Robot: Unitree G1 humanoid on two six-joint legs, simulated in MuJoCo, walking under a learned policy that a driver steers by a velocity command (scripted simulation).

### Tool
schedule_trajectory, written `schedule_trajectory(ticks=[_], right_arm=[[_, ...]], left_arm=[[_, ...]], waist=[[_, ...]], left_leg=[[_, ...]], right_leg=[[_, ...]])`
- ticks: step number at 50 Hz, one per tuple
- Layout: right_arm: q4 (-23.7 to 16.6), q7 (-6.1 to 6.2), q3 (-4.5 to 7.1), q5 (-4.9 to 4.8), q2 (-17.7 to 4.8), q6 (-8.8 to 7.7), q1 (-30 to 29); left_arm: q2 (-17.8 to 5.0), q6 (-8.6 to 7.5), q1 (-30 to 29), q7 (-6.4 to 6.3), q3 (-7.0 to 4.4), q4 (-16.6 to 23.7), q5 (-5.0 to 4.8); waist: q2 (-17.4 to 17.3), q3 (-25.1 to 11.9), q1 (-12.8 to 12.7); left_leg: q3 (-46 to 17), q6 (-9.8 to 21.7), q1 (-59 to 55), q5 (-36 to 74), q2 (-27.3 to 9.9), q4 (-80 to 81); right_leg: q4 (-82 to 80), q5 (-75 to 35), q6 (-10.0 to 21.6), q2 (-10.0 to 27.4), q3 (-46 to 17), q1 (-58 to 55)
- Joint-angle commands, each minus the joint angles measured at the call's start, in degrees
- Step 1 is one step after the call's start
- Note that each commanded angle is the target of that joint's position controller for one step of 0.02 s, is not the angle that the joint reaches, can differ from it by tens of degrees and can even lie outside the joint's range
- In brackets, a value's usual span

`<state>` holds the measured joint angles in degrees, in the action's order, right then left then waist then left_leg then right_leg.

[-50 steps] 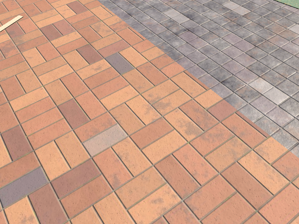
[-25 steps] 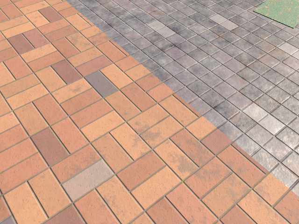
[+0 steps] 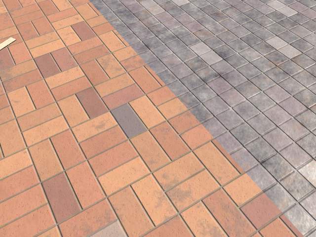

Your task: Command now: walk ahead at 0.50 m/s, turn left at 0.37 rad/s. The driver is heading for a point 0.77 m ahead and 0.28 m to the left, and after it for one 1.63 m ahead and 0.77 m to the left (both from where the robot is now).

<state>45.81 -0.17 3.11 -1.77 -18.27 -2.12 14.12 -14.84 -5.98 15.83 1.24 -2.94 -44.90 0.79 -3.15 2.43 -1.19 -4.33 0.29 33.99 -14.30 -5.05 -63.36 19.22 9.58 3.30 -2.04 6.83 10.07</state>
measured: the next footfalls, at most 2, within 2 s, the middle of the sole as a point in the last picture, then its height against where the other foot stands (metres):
left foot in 0.32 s outside the picture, level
right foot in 0.80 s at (161, 194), level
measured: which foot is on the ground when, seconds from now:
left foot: up 0.00-0.30, down 0.32-0.80, up 0.82-1.00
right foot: down 0.00-0.30, up 0.32-0.78, down 0.80-1.00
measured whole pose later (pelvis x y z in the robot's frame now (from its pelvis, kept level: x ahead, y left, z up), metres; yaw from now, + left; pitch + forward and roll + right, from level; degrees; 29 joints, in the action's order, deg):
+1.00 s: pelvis +0.57 +0.12 +0.00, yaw +34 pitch +1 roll -2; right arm 38.4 0.3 4.3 -1.6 -18.4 -0.5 15.3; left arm -15.1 -5.8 14.0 0.5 -3.5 -43.7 0.4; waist -3.0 1.8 -1.4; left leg -3.8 0.2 31.9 -18.7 -2.8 -65.8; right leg 22.1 10.8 1.6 -1.5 4.5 12.2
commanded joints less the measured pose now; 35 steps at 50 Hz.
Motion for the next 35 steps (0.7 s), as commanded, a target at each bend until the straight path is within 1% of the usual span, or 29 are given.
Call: schedule_trajectory(ticks=[1,3,5,7,9,10,11,12,13,14,15,16,17,18,19,20,21,22,23,25,27,29,30,31,33,35], right_arm=[[-2.98,0.30,0.87,0.36,-2.36,0.47,1.71],[-3.81,-0.34,0.67,0.50,-1.67,-0.05,-1.04],[-5.13,-1.20,0.19,0.67,-0.59,-0.47,-5.29],[-6.97,-1.92,-0.18,0.73,0.10,-0.58,-9.35],[-8.75,-2.58,-0.16,0.65,-0.15,-0.53,-11.96],[-9.61,-2.91,-0.06,0.66,-0.43,-0.49,-12.76],[-10.33,-3.22,0.13,0.66,-0.83,-0.44,-12.97],[-10.78,-3.43,0.51,0.67,-1.53,-0.32,-12.19],[-10.86,-3.49,1.11,0.68,-2.62,-0.10,-10.25],[-10.10,-3.40,2.13,0.57,-4.32,0.12,-5.46],[-8.14,-2.87,3.77,0.38,-6.95,0.26,3.02],[-6.12,-1.65,5.74,0.24,-11.53,0.90,12.05],[-6.57,-1.27,6.45,-0.17,-17.27,0.52,9.95],[-8.41,-1.57,4.99,0.29,-12.50,-0.40,11.27],[-8.04,-1.68,4.14,0.81,-9.50,-1.15,9.32],[-8.31,-1.65,3.74,0.64,-8.25,-1.56,5.90],[-8.98,-1.55,3.21,0.66,-6.47,-1.60,2.18],[-10.01,-1.27,2.71,1.42,-5.30,-1.68,0.13],[-10.49,-1.10,2.67,1.58,-5.21,-1.67,-0.64],[-10.19,-0.46,2.92,1.15,-6.16,-1.81,-0.14],[-9.55,0.38,3.35,0.94,-7.68,-1.66,1.38],[-8.97,0.92,3.47,0.64,-8.03,-1.24,2.68],[-8.69,1.10,3.49,0.57,-8.09,-1.00,3.46],[-8.32,1.19,3.52,0.56,-8.23,-0.81,4.43],[-7.39,1.23,3.60,0.31,-8.34,-0.52,6.43],[-6.88,1.39,3.46,0.09,-7.60,-0.17,7.34]], left_arm=[[-7.40,-1.58,-3.18,-0.55,-1.98,2.57,0.34],[-8.01,-1.28,-3.25,-1.03,-2.10,2.01,0.22],[-9.01,-0.92,-2.32,-1.45,-2.32,1.38,-0.06],[-10.08,-0.30,0.06,-1.73,-2.69,0.16,-0.48],[-10.78,0.67,1.65,-1.82,-3.07,-0.89,-1.10],[-11.16,1.20,1.96,-1.88,-3.27,-1.24,-1.43],[-11.62,1.74,1.81,-1.98,-3.46,-1.38,-1.70],[-12.38,2.21,1.12,-2.17,-3.69,-1.25,-1.86],[-13.27,2.68,0.52,-2.44,-3.98,-1.01,-2.02],[-13.86,3.23,-0.12,-2.68,-4.14,-0.74,-2.10],[-13.63,3.60,-1.16,-2.87,-3.94,-0.42,-2.30],[-11.58,3.20,-0.23,-3.05,-3.01,0.46,-1.30],[-2.90,1.61,5.91,-1.98,-0.32,3.44,0.55],[-7.20,-0.71,0.14,-1.09,-0.69,3.90,-1.40],[-10.02,-1.93,-5.57,-0.59,-1.41,5.82,-3.45],[-9.39,-2.60,-6.61,-0.87,-1.12,6.17,-2.88],[-9.56,-2.67,-6.76,-1.31,-1.40,5.66,-1.22],[-10.00,-2.14,-5.53,-1.34,-1.78,5.46,-0.59],[-9.82,-1.46,-4.74,-1.28,-1.89,5.50,-0.30],[-8.15,-0.34,-4.59,-1.32,-1.54,5.64,0.18],[-6.69,0.19,-8.39,-1.44,-0.95,6.98,0.31],[-5.37,0.09,-12.86,-1.22,-0.36,8.05,0.18],[-4.97,-0.08,-14.88,-0.99,-0.14,8.50,-0.02],[-4.95,-0.25,-16.68,-0.75,-0.07,8.98,-0.33],[-5.78,-0.63,-19.16,-0.32,-0.29,9.94,-0.96],[-7.25,-1.06,-19.58,0.09,-0.86,10.33,-1.15]], waist=[[6.81,-0.04,1.67],[6.50,0.50,0.91],[5.75,1.47,-0.89],[4.80,2.71,-2.66],[4.62,3.50,-3.37],[4.83,3.60,-3.26],[5.24,3.30,-2.74],[6.04,2.16,-1.64],[7.22,0.03,-0.12],[7.90,-3.11,2.81],[6.96,-7.56,7.74],[1.57,-12.88,11.43],[-13.22,-17.37,3.65],[-6.19,-23.73,7.95],[-3.25,-15.55,8.72],[1.58,-10.37,6.16],[3.34,-7.07,3.82],[1.99,-6.34,1.84],[1.51,-5.89,0.91],[1.85,-4.71,0.29],[1.65,-2.97,1.26],[0.24,-2.27,3.02],[-0.46,-2.20,3.95],[-0.87,-2.15,4.82],[-1.47,-1.98,5.79],[-2.06,-2.18,5.51]], left_leg=[[-2.97,-1.26,4.24,7.73,-2.31,4.15],[-1.44,-1.17,3.80,14.55,-1.86,12.15],[1.57,-0.77,2.40,19.09,-1.34,19.20],[3.18,-0.02,3.48,19.66,-1.07,23.40],[4.10,1.14,5.75,17.16,-0.77,26.14],[4.74,1.87,6.45,14.95,-0.44,26.99],[5.71,2.74,6.04,12.36,0.26,27.64],[7.22,3.80,3.73,9.47,1.71,27.94],[9.08,4.98,-0.04,6.29,3.75,27.49],[10.53,6.40,-6.41,3.86,6.09,27.33],[10.89,8.44,-18.58,6.17,8.63,30.54],[1.19,11.53,-35.99,6.99,4.07,32.16],[-31.48,22.63,-54.56,-2.70,-10.27,37.18],[-43.69,24.22,-57.82,-9.34,-13.64,45.51],[-35.67,21.10,-52.62,-5.51,-12.37,47.07],[-28.84,19.10,-44.36,0.45,-9.96,46.86],[-23.42,17.77,-36.77,7.53,-7.74,47.21],[-20.42,17.46,-31.87,13.06,-6.34,48.23],[-19.10,17.58,-29.15,16.07,-5.46,49.29],[-15.34,17.72,-24.69,21.34,-4.35,50.31],[-12.15,16.64,-21.82,22.28,-2.46,50.74],[-9.62,14.25,-19.85,18.81,0.23,50.04],[-9.29,13.29,-19.16,16.65,0.96,49.60],[-9.75,12.59,-18.84,14.65,1.03,49.33],[-12.42,11.98,-20.34,11.75,-0.09,47.95],[-16.02,11.33,-24.41,9.72,-1.47,44.68]], right_leg=[[-12.68,-11.83,8.22,15.81,-7.71,-0.99],[-12.96,-13.18,7.03,14.38,-3.30,-2.09],[-13.33,-13.47,6.26,14.18,-0.24,-3.11],[-12.83,-14.24,6.23,15.76,0.95,-6.68],[-10.97,-16.39,5.88,17.37,1.79,-11.85],[-9.55,-18.76,5.52,18.15,2.16,-14.21],[-7.60,-23.27,5.00,18.69,2.73,-16.05],[-4.55,-31.87,4.34,18.79,3.57,-17.15],[-0.16,-41.93,3.66,18.66,4.27,-17.96],[7.25,-49.52,2.90,18.04,4.98,-17.53],[18.79,-49.58,1.22,15.99,6.40,-13.23],[35.82,-33.41,-1.38,13.38,6.44,0.04],[55.94,21.73,-5.10,0.85,1.06,26.46],[61.69,25.01,-4.15,0.09,-12.11,33.04],[60.31,19.44,-2.74,2.90,-12.69,37.19],[55.28,14.31,-2.08,5.42,-12.31,35.64],[50.18,11.65,-2.49,7.09,-12.05,32.17],[47.80,9.63,-2.94,8.19,-12.54,28.05],[45.81,8.80,-3.71,8.35,-12.36,26.04],[40.81,6.99,-5.68,8.17,-10.89,24.91],[33.10,0.95,-7.37,7.17,-9.87,25.30],[23.37,-7.73,-7.87,5.37,-9.47,22.78],[19.15,-11.29,-7.90,4.30,-9.25,20.99],[16.06,-13.92,-7.88,3.28,-8.99,19.39],[12.58,-15.27,-7.44,2.31,-9.82,17.99],[9.48,-12.86,-6.35,2.06,-11.40,17.81]])
Keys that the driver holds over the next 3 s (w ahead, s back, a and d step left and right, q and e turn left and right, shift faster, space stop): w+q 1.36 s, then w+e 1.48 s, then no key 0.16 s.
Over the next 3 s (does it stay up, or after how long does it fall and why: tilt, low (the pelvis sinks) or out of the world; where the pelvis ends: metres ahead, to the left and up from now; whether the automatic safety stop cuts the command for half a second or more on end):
stays up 1.46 0.73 -0.01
